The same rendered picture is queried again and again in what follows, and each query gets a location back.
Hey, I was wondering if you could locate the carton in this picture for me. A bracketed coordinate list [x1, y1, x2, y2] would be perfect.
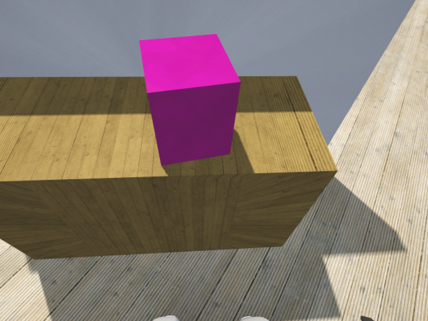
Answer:
[139, 34, 241, 166]

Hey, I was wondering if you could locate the pedestal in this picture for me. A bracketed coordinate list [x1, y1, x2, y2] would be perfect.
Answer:
[0, 76, 338, 259]

